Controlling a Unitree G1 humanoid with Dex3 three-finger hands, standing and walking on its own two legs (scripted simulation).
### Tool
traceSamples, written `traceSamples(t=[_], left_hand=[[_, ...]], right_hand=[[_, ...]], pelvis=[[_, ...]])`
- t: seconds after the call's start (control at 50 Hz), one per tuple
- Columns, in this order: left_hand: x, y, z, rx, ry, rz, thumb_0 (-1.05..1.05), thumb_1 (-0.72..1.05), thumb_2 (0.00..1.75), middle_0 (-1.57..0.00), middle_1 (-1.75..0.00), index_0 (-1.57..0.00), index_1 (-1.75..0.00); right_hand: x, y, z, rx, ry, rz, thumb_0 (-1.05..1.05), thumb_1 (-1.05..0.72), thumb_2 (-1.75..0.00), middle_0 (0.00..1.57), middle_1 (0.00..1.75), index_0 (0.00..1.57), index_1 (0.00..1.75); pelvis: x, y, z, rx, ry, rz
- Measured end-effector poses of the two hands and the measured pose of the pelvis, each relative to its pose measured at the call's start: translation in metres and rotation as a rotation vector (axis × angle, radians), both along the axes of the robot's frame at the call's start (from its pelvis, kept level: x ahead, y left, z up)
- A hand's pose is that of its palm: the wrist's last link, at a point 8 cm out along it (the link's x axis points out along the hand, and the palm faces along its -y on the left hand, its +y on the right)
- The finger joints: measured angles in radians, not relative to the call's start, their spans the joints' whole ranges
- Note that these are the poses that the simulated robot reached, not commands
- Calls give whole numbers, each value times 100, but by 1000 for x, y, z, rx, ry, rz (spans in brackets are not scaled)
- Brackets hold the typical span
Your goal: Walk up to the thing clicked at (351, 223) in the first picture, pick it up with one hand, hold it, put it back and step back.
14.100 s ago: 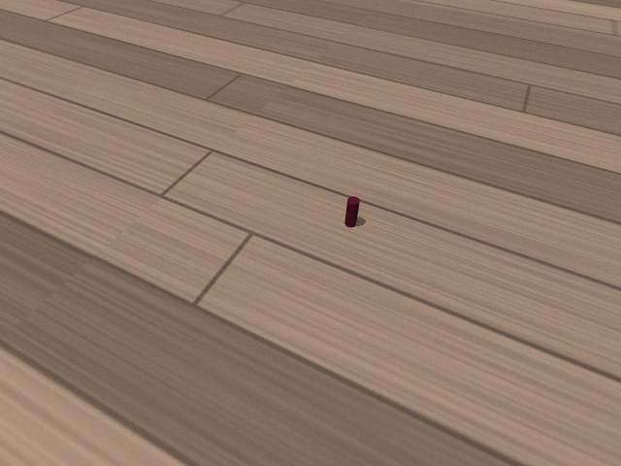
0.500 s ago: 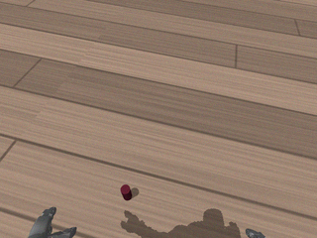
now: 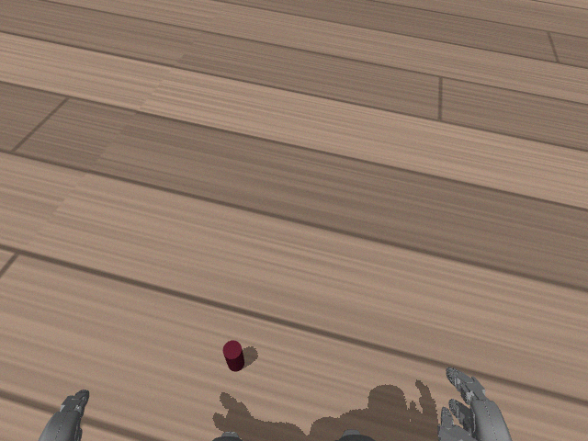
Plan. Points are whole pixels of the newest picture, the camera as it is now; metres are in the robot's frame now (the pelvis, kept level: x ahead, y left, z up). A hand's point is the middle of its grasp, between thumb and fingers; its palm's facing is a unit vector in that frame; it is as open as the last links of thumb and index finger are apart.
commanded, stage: go down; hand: left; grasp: from the side
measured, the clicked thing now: (234, 356) +0.41 +0.15 -0.64
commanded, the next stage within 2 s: none
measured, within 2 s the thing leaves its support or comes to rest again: neither
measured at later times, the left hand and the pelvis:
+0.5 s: hand out of the picture +0.15 +0.27 -0.16, palm faces +0.11 -0.95 -0.30, open 17.0 cm; pelvis -0.02 -0.01 -0.05, yaw +1 degrees
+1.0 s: hand (122, 375) +0.27 +0.31 -0.26, palm faces +0.08 -0.98 -0.19, open 17.3 cm; pelvis -0.07 -0.01 -0.20, yaw -1 degrees
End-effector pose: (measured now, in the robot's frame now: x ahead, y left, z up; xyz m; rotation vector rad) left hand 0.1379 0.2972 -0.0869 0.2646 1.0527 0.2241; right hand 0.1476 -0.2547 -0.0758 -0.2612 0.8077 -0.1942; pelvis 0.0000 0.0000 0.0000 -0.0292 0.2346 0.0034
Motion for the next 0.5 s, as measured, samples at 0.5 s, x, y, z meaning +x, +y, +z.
traceSamples(t=[0.5], left_hand=[[-4, 18, -37, -10, -95, 23, -1, -46, 16, -4, -10, -4, -12]], right_hand=[[-4, -1, -41, -47, -74, 55, 1, -86, -89, 20, 30, 20, 30]], pelvis=[[-23, -7, -51, -16, 113, 14]])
